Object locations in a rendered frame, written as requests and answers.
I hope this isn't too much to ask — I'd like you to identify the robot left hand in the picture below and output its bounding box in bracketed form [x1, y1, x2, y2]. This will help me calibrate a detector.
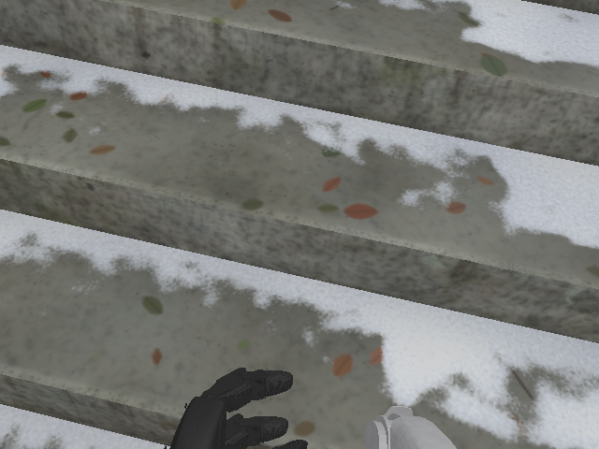
[164, 368, 308, 449]

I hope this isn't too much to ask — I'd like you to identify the right robot thigh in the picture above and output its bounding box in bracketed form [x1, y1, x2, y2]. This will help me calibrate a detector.
[364, 413, 457, 449]

